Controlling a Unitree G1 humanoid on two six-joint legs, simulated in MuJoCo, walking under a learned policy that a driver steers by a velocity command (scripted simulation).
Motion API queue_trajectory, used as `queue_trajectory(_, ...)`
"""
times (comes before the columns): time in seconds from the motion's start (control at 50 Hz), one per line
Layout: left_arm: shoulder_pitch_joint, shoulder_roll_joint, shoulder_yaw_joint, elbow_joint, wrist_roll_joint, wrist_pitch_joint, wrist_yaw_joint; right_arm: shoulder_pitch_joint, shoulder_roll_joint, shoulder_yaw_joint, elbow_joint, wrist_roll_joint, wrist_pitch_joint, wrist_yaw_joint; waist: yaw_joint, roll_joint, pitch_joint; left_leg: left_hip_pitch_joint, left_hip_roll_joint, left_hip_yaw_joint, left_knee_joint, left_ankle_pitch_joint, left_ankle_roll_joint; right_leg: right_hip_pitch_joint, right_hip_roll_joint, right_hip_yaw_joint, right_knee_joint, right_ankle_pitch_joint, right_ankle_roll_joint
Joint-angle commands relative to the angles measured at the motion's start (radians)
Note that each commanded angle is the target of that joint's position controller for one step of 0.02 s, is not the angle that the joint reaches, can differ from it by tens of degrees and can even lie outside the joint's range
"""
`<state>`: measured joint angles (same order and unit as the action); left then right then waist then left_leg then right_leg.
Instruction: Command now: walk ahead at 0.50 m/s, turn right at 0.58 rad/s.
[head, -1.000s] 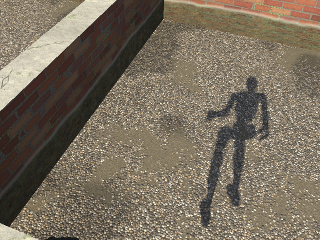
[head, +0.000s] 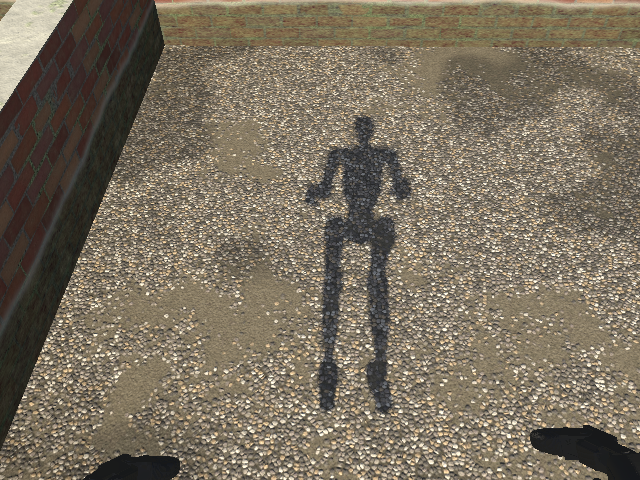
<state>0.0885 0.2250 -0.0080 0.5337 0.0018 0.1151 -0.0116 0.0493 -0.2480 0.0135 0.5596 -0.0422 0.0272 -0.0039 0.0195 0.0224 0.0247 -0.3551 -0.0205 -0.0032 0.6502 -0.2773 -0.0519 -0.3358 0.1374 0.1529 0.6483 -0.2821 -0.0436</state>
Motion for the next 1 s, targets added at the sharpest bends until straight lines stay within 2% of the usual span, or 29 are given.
queue_trajectory(0.02, -0.128, 0.095, 0.031, -0.092, -0.014, -0.021, -0.001, 0.048, -0.006, 0.0, -0.053, -0.022, -0.007, -0.003, -0.04, -0.012, -0.144, 0.37, 0.059, -0.006, -0.061, 0.115, 0.041, -0.173, -0.125, 0.204, -0.13, -0.012, -0.047)
queue_trajectory(0.04, -0.124, 0.053, 0.021, -0.105, -0.022, -0.026, -0.001, 0.033, -0.07, -0.022, -0.057, -0.017, -0.008, -0.007, -0.044, 0.165, -0.159, 0.379, 0.147, -0.127, -0.136, -0.003, 0.076, -0.245, -0.047, 0.087, -0.046, -0.122, -0.009)
queue_trajectory(0.06, -0.159, 0.071, 0.025, -0.116, -0.012, -0.03, -0.002, 0.043, -0.105, -0.03, -0.067, -0.006, -0.006, -0.011, -0.075, 0.221, -0.113, 0.328, 0.237, -0.253, -0.243, -0.069, 0.114, -0.282, -0.023, 0.025, 0.045, -0.142, 0.016)
queue_trajectory(0.08, -0.184, 0.107, 0.037, -0.118, 0.005, -0.035, -0.004, 0.038, -0.121, -0.033, -0.073, -0.002, -0.007, -0.016, -0.082, 0.186, -0.076, 0.257, 0.293, -0.311, -0.291, -0.049, 0.148, -0.276, -0.037, 0.004, 0.105, -0.141, 0.034)
queue_trajectory(0.1, -0.184, 0.115, 0.041, -0.114, 0.01, -0.04, -0.007, 0.022, -0.113, -0.028, -0.077, 0.001, -0.012, -0.017, -0.071, 0.143, -0.065, 0.195, 0.307, -0.307, -0.298, 0.004, 0.168, -0.234, -0.06, -0.014, 0.136, -0.131, 0.044)
queue_trajectory(0.16, -0.107, 0.069, 0.028, -0.084, 0.014, -0.041, -0.019, -0.075, -0.087, -0.017, -0.087, 0.014, -0.029, -0.016, 0.008, 0.13, -0.091, 0.044, 0.23, -0.151, -0.281, -0.03, 0.129, -0.015, -0.076, -0.074, 0.098, -0.023, 0.04)
queue_trajectory(0.18, -0.085, 0.059, 0.025, -0.073, 0.02, -0.038, -0.021, -0.089, -0.083, -0.016, -0.089, 0.018, -0.028, -0.013, 0.024, 0.126, -0.099, 0.021, 0.2, -0.103, -0.262, -0.058, 0.109, 0.045, -0.067, -0.089, 0.068, -0.002, 0.031)
queue_trajectory(0.22, -0.053, 0.045, 0.017, -0.057, 0.031, -0.031, -0.021, -0.083, -0.068, -0.015, -0.088, 0.021, -0.015, -0.005, 0.029, 0.075, -0.106, 0.018, 0.152, -0.028, -0.196, -0.113, 0.076, 0.104, -0.063, -0.088, -0.018, 0.01, 0.007)
queue_trajectory(0.24, -0.084, 0.082, 0.028, -0.063, 0.008, -0.031, -0.022, -0.071, -0.039, -0.005, -0.108, 0.018, -0.009, 0.002, 0.001, 0.004, -0.106, 0.02, 0.09, 0.049, -0.158, -0.136, 0.041, 0.074, -0.082, -0.017, -0.059, -0.026, -0.006)
queue_trajectory(0.26, -0.095, 0.12, 0.038, -0.072, -0.013, -0.029, -0.023, -0.094, -0.014, 0.003, -0.12, 0.015, -0.006, 0.009, 0.021, -0.11, -0.086, 0.069, 0.041, 0.119, -0.057, -0.1, 0.019, -0.031, -0.121, 0.109, -0.165, -0.138, -0.031)
queue_trajectory(0.28, -0.107, 0.145, 0.041, -0.077, -0.019, -0.026, -0.021, -0.105, -0.007, 0.003, -0.129, 0.014, -0.005, 0.012, 0.019, -0.195, -0.051, 0.085, 0.009, 0.132, 0.016, -0.057, 0.012, -0.087, -0.15, 0.206, -0.241, -0.176, -0.057)
queue_trajectory(0.3, -0.132, 0.156, 0.042, -0.082, -0.017, -0.024, -0.015, -0.09, -0.018, -0.003, -0.127, 0.013, -0.005, 0.014, 0.017, -0.234, -0.044, 0.071, -0.003, 0.121, 0.025, -0.055, 0.009, -0.083, -0.163, 0.262, -0.265, -0.135, -0.075)
queue_trajectory(0.32, -0.146, 0.15, 0.038, -0.085, -0.012, -0.022, -0.008, -0.063, -0.022, -0.005, -0.12, 0.012, -0.011, 0.015, 0.004, -0.227, -0.055, 0.067, -0.002, 0.11, 0.013, -0.053, 0.009, -0.057, -0.167, 0.272, -0.26, -0.09, -0.08)
queue_trajectory(0.34, -0.152, 0.139, 0.032, -0.082, -0.013, -0.025, -0.001, -0.034, -0.004, 0.001, -0.118, 0.005, -0.011, 0.015, -0.005, -0.221, -0.083, 0.094, 0.004, 0.106, -0.015, -0.062, 0.017, -0.039, -0.161, 0.259, -0.26, -0.087, -0.077)
queue_trajectory(0.36, -0.157, 0.117, 0.024, -0.081, -0.013, -0.026, 0.003, -0.021, 0.003, 0.002, -0.109, 0.003, -0.016, 0.013, -0.008, -0.185, -0.099, 0.14, 0.013, 0.102, -0.038, -0.044, 0.024, -0.046, -0.149, 0.243, -0.253, -0.076, -0.066)
queue_trajectory(0.38, -0.155, 0.096, 0.015, -0.079, -0.013, -0.03, 0.004, -0.005, 0.008, 0.007, -0.099, -0.008, -0.025, 0.016, -0.011, -0.132, -0.127, 0.204, 0.028, 0.098, -0.052, -0.043, 0.037, -0.064, -0.143, 0.222, -0.239, -0.082, -0.061)
queue_trajectory(0.4, -0.147, 0.083, 0.009, -0.071, -0.014, -0.034, 0.003, -0.006, 0.016, 0.009, -0.097, -0.008, -0.029, 0.018, -0.011, -0.099, -0.139, 0.253, 0.043, 0.094, -0.058, -0.03, 0.046, -0.083, -0.13, 0.199, -0.231, -0.084, -0.049)
queue_trajectory(0.48, -0.136, 0.071, 0.0, -0.054, -0.009, -0.046, -0.008, -0.005, 0.005, 0.01, -0.097, 0.002, -0.023, 0.023, -0.012, -0.02, -0.1, 0.262, 0.089, 0.067, -0.1, -0.041, 0.07, -0.101, -0.087, 0.123, -0.177, -0.073, -0.016)
queue_trajectory(0.52, -0.13, 0.049, -0.005, -0.051, -0.002, -0.039, -0.001, 0.031, -0.016, 0.0, -0.076, 0.013, -0.02, 0.007, -0.004, 0.038, -0.101, 0.273, 0.123, 0.04, -0.12, -0.004, 0.086, -0.094, -0.074, 0.071, -0.112, 0.0, -0.02)
queue_trajectory(0.58, -0.126, 0.043, -0.006, -0.044, 0.002, -0.039, 0.003, 0.024, -0.021, -0.001, -0.075, 0.026, -0.017, 0.001, 0.002, 0.038, -0.067, 0.244, 0.128, 0.042, -0.123, 0.025, 0.09, -0.09, -0.072, 0.05, -0.08, 0.053, -0.012)
queue_trajectory(0.64, -0.119, 0.039, -0.008, -0.037, 0.0, -0.039, 0.008, 0.035, -0.018, -0.001, -0.071, 0.024, -0.016, -0.002, 0.0, 0.006, -0.069, 0.246, 0.118, 0.06, -0.102, 0.062, 0.089, -0.077, -0.074, 0.05, -0.072, 0.103, -0.018)
queue_trajectory(0.66, -0.147, 0.031, -0.011, -0.053, 0.011, -0.044, -0.005, 0.007, -0.031, -0.001, -0.083, 0.029, -0.003, -0.003, 0.015, 0.013, -0.018, 0.223, 0.151, 0.039, -0.079, 0.261, 0.092, -0.113, -0.077, 0.012, -0.019, 0.244, -0.014)
queue_trajectory(0.68, -0.117, 0.027, -0.01, -0.04, 0.019, -0.05, -0.005, 0.024, -0.041, -0.01, -0.076, 0.023, 0.003, -0.004, 0.02, 0.013, -0.072, 0.246, 0.158, 0.042, -0.056, 0.322, 0.098, -0.084, -0.076, 0.003, -0.013, 0.288, -0.013)
queue_trajectory(0.72, -0.107, 0.027, -0.01, -0.027, 0.015, -0.059, 0.001, 0.037, -0.032, -0.013, -0.075, 0.015, 0.01, -0.007, 0.011, -0.002, -0.132, 0.269, 0.145, 0.064, -0.031, 0.343, 0.088, -0.048, -0.078, 0.001, -0.009, 0.354, -0.018)
queue_trajectory(0.8, -0.119, 0.02, -0.014, -0.02, 0.006, -0.059, 0.007, 0.021, -0.012, -0.013, -0.08, 0.013, 0.023, -0.009, 0.006, -0.018, -0.17, 0.274, 0.118, 0.09, -0.01, 0.292, 0.069, -0.02, -0.089, 0.005, -0.008, 0.429, -0.028)
queue_trajectory(0.94, -0.123, 0.022, -0.019, -0.018, 0.006, -0.058, 0.003, -0.013, 0.014, -0.008, -0.091, 0.014, 0.034, -0.005, 0.005, -0.026, -0.152, 0.249, 0.11, 0.094, -0.015, 0.147, 0.061, -0.045, -0.101, 0.024, -0.039, 0.388, -0.029)
queue_trajectory(0.96, -0.124, 0.022, -0.02, -0.019, 0.006, -0.059, 0.002, -0.017, 0.018, -0.007, -0.093, 0.014, 0.034, -0.004, 0.005, -0.026, -0.148, 0.244, 0.109, 0.093, -0.018, 0.125, 0.06, -0.05, -0.102, 0.027, -0.045, 0.375, -0.029)
queue_trajectory(0.98, -0.092, 0.033, -0.018, -0.004, -0.006, -0.055, 0.019, 0.023, 0.019, -0.011, -0.077, 0.014, 0.02, -0.004, -0.012, -0.043, -0.206, 0.277, 0.081, 0.109, -0.033, -0.075, 0.055, -0.025, -0.114, 0.092, -0.111, 0.192, -0.038)
queue_trajectory(1.0, -0.132, 0.04, -0.018, -0.018, -0.01, -0.049, 0.019, 0.001, 0.032, -0.002, -0.082, 0.017, 0.016, -0.002, -0.016, -0.066, -0.123, 0.251, 0.073, 0.106, -0.046, -0.094, 0.055, -0.078, -0.121, 0.117, -0.142, 0.119, -0.04)
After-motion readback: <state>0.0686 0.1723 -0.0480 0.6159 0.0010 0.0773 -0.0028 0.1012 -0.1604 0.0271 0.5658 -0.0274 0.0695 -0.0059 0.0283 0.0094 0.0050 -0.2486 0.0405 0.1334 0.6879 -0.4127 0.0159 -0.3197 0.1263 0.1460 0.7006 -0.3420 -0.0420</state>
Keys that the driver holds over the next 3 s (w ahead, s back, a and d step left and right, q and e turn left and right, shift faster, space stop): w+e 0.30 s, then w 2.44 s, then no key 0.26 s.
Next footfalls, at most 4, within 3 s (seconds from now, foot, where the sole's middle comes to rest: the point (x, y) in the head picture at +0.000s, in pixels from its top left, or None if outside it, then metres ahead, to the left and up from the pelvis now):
none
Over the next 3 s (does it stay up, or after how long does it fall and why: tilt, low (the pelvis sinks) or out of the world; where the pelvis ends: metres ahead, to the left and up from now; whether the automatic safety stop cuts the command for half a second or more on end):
stays up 0.04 0.00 0.01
